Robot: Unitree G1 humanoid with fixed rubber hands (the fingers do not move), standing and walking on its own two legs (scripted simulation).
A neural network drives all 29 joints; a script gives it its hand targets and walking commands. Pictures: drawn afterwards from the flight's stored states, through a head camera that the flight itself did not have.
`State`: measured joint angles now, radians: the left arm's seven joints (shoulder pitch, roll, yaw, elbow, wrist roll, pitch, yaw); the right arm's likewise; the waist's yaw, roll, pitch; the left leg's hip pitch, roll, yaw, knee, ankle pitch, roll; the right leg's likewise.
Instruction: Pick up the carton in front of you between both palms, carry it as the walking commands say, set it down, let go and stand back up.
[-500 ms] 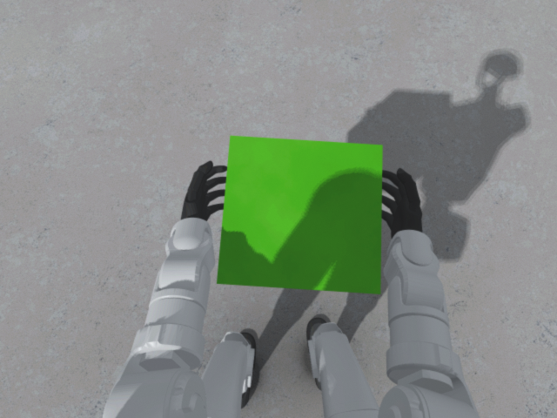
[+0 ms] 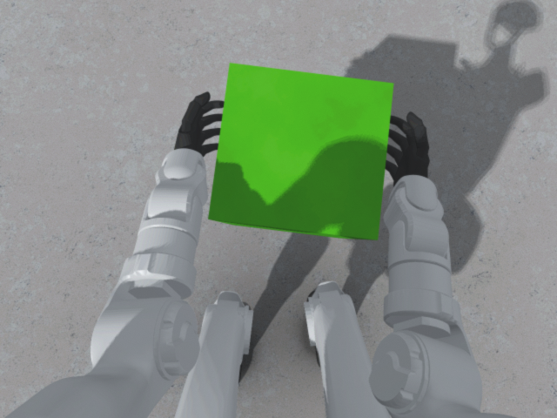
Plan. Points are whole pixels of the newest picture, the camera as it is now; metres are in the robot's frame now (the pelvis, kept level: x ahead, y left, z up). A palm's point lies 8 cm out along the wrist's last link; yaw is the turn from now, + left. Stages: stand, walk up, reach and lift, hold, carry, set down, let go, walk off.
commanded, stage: set down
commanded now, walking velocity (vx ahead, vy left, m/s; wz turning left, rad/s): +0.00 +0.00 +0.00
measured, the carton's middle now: (296, 169) +0.46 -0.05 -0.18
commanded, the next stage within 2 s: none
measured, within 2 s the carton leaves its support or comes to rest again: rests again in 1.38 s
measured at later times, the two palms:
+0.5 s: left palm (214, 156) +0.51 +0.10 -0.25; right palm (374, 190) +0.44 -0.19 -0.24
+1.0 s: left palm (228, 159) +0.54 +0.08 -0.35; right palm (366, 190) +0.45 -0.20 -0.34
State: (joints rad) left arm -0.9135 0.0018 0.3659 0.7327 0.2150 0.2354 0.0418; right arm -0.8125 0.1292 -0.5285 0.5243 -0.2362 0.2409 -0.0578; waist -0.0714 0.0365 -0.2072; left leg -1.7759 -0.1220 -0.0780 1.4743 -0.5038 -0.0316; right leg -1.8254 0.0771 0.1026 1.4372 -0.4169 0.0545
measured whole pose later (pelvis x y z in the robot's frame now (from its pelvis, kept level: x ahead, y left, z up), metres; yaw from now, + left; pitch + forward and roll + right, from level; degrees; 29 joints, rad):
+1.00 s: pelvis -0.02 +0.01 -0.18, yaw -2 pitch +44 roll -3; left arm -1.48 0.27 0.06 1.13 0.05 0.19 0.10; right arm -1.19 -0.02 -0.56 0.73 -0.05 0.18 -0.14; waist -0.12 0.00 0.18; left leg -2.26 -0.16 -0.06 2.14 -0.65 -0.03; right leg -2.28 0.10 0.06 2.05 -0.54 0.11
